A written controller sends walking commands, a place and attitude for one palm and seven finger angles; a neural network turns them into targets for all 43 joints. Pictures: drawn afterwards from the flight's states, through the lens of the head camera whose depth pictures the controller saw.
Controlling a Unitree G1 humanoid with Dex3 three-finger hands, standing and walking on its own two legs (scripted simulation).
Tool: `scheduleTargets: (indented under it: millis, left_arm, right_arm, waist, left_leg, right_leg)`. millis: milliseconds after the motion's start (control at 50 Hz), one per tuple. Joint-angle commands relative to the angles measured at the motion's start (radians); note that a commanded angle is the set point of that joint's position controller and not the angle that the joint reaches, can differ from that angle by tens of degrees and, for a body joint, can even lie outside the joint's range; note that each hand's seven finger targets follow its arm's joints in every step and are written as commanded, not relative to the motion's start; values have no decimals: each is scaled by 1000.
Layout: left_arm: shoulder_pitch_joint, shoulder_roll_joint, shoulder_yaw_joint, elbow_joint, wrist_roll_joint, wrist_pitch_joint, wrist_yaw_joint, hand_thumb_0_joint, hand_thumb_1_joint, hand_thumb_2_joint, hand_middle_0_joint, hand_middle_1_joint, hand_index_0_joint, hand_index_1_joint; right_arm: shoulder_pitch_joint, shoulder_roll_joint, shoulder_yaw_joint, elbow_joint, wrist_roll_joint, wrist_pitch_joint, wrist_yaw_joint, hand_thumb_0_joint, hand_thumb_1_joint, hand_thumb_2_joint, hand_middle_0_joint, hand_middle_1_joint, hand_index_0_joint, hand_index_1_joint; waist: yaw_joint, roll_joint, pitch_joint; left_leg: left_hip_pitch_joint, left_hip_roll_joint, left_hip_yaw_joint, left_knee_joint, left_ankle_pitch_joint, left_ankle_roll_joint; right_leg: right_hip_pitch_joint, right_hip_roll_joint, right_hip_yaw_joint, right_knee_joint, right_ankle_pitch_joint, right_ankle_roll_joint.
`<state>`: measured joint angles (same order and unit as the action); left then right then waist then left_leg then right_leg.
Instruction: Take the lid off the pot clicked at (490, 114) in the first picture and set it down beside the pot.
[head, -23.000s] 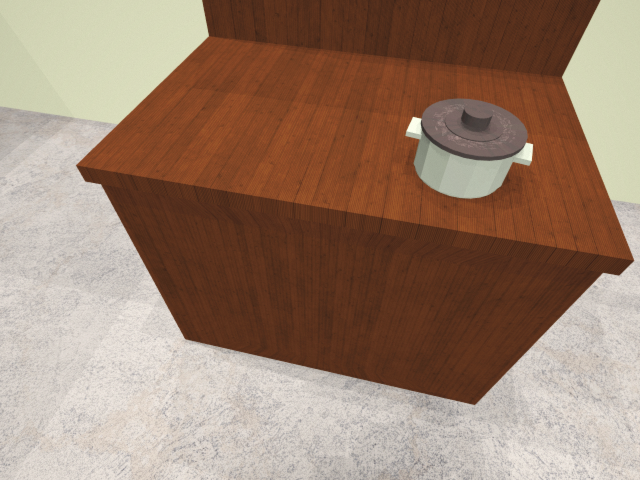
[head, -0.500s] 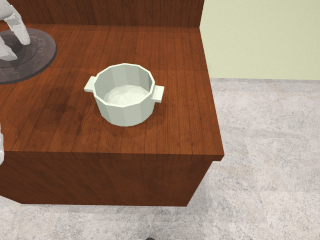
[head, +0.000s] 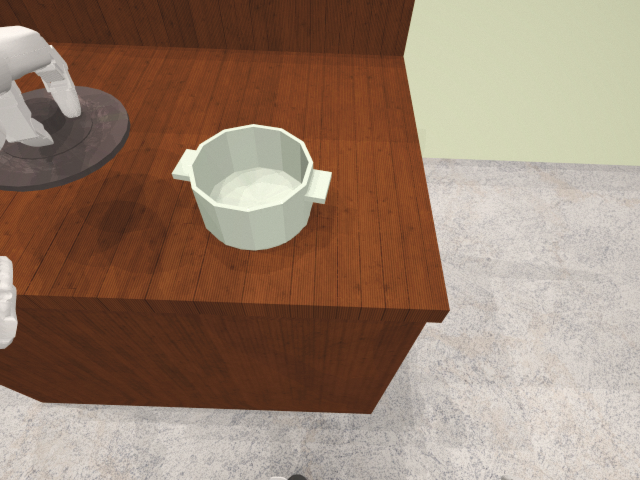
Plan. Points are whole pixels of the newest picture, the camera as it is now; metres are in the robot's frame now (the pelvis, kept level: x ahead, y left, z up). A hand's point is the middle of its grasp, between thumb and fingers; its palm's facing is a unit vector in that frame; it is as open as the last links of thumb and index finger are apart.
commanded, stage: lower the lid onto the table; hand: left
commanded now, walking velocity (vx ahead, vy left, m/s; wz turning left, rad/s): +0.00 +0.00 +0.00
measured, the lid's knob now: (38, 117) +0.48 +0.33 +0.18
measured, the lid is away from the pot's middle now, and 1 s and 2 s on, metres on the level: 0.23 0.23 0.25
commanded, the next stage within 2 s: open the fingers wide in 1.78 s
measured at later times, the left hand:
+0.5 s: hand (40, 142) +0.45 +0.32 +0.17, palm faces -0.39 -0.14 -0.91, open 7.4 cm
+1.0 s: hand (57, 160) +0.46 +0.33 +0.13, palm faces -0.43 -0.14 -0.89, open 7.4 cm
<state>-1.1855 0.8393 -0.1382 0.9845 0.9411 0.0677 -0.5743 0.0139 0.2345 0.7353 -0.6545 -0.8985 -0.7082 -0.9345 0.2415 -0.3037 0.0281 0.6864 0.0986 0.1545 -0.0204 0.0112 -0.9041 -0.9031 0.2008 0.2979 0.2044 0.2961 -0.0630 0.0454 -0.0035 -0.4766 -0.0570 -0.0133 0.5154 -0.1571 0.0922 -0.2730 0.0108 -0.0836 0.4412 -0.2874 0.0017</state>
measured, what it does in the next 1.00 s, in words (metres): stands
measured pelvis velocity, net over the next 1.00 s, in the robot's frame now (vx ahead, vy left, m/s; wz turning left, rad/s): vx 0.00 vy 0.01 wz -0.02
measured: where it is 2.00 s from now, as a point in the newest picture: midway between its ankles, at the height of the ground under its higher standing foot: outside the picture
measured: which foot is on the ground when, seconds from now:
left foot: down 0.00-1.00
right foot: down 0.00-1.00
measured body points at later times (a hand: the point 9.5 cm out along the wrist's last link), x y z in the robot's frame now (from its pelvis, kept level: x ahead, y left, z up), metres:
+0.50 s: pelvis +0.00 +0.00 +0.00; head +0.06 +0.01 +0.44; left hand +0.47 +0.33 +0.22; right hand +0.06 -0.28 -0.12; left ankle +0.06 +0.06 -0.73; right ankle -0.05 -0.13 -0.73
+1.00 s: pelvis +0.00 +0.01 -0.01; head +0.07 +0.02 +0.44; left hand +0.48 +0.33 +0.19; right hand +0.05 -0.27 -0.12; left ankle +0.06 +0.06 -0.73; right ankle -0.05 -0.13 -0.73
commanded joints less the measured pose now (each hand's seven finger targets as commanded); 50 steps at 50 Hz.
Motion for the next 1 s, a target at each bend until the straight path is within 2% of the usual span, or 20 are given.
scheduleTargets:
  millis: [0,60,80,140,180,240,280,340,380,440,480,560,640,680,720,740,860,900,960,980]
  left_arm:
    - [-522,298,117,-199,2,-21,60,0,672,933,-859,-1012,-882,-1023]
    - [-520,290,107,-177,-3,-20,60,0,672,933,-859,-1012,-882,-1023]
    - [-521,250,80,-194,-11,-22,59,0,672,933,-859,-1012,-882,-1023]
    - [-513,359,159,-194,10,-38,71,0,672,933,-859,-1012,-882,-1023]
    - [-506,260,89,-193,-9,-37,65,0,672,933,-859,-1012,-882,-1023]
    - [-484,356,151,-129,6,-44,74,0,672,933,-859,-1012,-882,-1023]
    - [-511,284,92,-169,-5,-49,73,0,672,933,-859,-1012,-882,-1023]
    - [-527,325,119,-154,4,-56,79,0,672,933,-859,-1012,-882,-1023]
    - [-504,286,97,-181,-7,-65,78,0,672,933,-859,-1012,-882,-1023]
    - [-509,320,115,-136,-4,-67,81,0,672,933,-859,-1012,-882,-1023]
    - [-519,278,88,-198,-14,-76,81,0,672,933,-859,-1012,-882,-1023]
    - [-474,337,140,-136,-6,-82,88,0,672,933,-859,-1012,-882,-1023]
    - [-482,307,113,-130,-5,-85,91,0,672,933,-859,-1012,-882,-1023]
    - [-480,281,99,-170,-13,-93,91,0,672,933,-859,-1012,-882,-1023]
    - [-481,338,147,-163,1,-100,100,0,672,933,-859,-1012,-882,-1023]
    - [-490,331,138,-179,-1,-102,100,0,672,933,-859,-1012,-882,-1023]
    - [-439,318,137,-110,-3,-104,108,0,672,933,-859,-1012,-882,-1023]
    - [-458,281,109,-124,-3,-109,110,0,672,933,-859,-1012,-882,-1023]
    - [-454,345,159,-150,2,-118,118,0,672,933,-859,-1012,-882,-1023]
    - [-449,284,115,-163,-7,-123,113,0,672,933,-859,-1012,-882,-1023]
  right_arm:
    - [29,-167,-58,-96,-1,-21,-13,0,-900,-900,200,300,200,300]
    - [25,-168,-59,-99,2,-15,-8,0,-900,-900,200,300,200,300]
    - [26,-170,-62,-104,3,-17,-9,0,-900,-900,200,300,200,300]
    - [27,-170,-58,-110,-2,-14,-10,0,-900,-900,200,300,200,300]
    - [27,-168,-64,-111,2,-15,-10,0,-900,-900,200,300,200,300]
    - [39,-173,-57,-106,0,-12,-13,0,-900,-900,200,300,200,300]
    - [33,-175,-60,-111,3,-15,-15,0,-900,-900,200,300,200,300]
    - [50,-177,-60,-97,2,-16,-18,0,-900,-900,200,300,200,300]
    - [47,-177,-63,-103,2,-23,-21,0,-900,-900,200,300,200,300]
    - [65,-182,-60,-85,1,-20,-23,0,-900,-900,200,300,200,300]
    - [56,-182,-65,-92,2,-28,-25,0,-900,-900,200,300,200,300]
    - [78,-183,-63,-82,-3,-25,-24,0,-900,-900,200,300,200,300]
    - [80,-187,-65,-82,-1,-18,-22,0,-900,-900,200,300,200,300]
    - [75,-188,-67,-90,0,-25,-25,0,-900,-900,200,300,200,300]
    - [92,-188,-66,-83,-6,-23,-27,0,-900,-900,200,300,200,300]
    - [84,-186,-67,-88,-5,-24,-27,0,-900,-900,200,300,200,300]
    - [98,-189,-68,-83,-4,-17,-26,0,-900,-900,200,300,200,300]
    - [100,-190,-70,-83,-6,-16,-27,0,-900,-900,200,300,200,300]
    - [102,-188,-68,-92,-7,-21,-29,0,-900,-900,200,300,200,300]
    - [96,-185,-67,-100,-6,-24,-31,0,-900,-900,200,300,200,300]
  waist:
    - [-19,95,-446]
    - [-20,76,-422]
    - [-23,110,-434]
    - [-12,85,-464]
    - [-24,114,-441]
    - [-18,62,-421]
    - [-27,118,-435]
    - [-29,105,-430]
    - [-30,147,-456]
    - [-36,93,-427]
    - [-33,159,-463]
    - [-31,102,-451]
    - [-39,124,-426]
    - [-35,154,-461]
    - [-33,133,-490]
    - [-33,158,-498]
    - [-39,101,-452]
    - [-42,135,-456]
    - [-32,139,-501]
    - [-37,167,-499]
  left_leg:
    - [530,31,-103,0,262,-6]
    - [496,27,-99,-8,206,-4]
    - [516,30,-100,-4,251,-4]
    - [497,24,-94,2,244,-1]
    - [516,32,-98,0,256,-3]
    - [445,24,-83,-2,168,1]
    - [488,31,-91,0,215,-2]
    - [484,33,-94,0,171,-1]
    - [533,39,-101,11,243,-3]
    - [473,33,-91,6,153,0]
    - [546,44,-104,16,246,-4]
    - [496,34,-99,26,220,-1]
    - [497,41,-104,27,209,-8]
    - [541,50,-111,34,268,-10]
    - [546,47,-117,45,269,-10]
    - [551,45,-115,45,274,-12]
    - [496,45,-113,47,218,-12]
    - [526,53,-124,47,229,-18]
    - [531,46,-123,59,261,-16]
    - [558,53,-132,62,323,-27]
  right_leg:
    - [-165,52,5,-52,152,-51]
    - [-168,52,5,-52,134,-51]
    - [-177,50,4,-54,148,-55]
    - [-133,51,14,-44,169,-52]
    - [-180,50,6,-51,150,-53]
    - [-145,51,13,-46,139,-49]
    - [-177,50,7,-45,142,-54]
    - [-182,54,10,-45,118,-50]
    - [-206,54,7,-42,128,-54]
    - [-193,55,11,-44,114,-48]
    - [-223,54,6,-38,128,-54]
    - [-203,57,11,-33,139,-48]
    - [-244,59,6,-30,114,-49]
    - [-255,58,4,-22,124,-53]
    - [-247,62,9,-17,125,-49]
    - [-251,60,11,-17,125,-49]
    - [-269,61,6,-9,109,-47]
    - [-302,63,4,-4,89,-49]
    - [-274,62,11,2,116,-50]
    - [-301,64,4,6,122,-54]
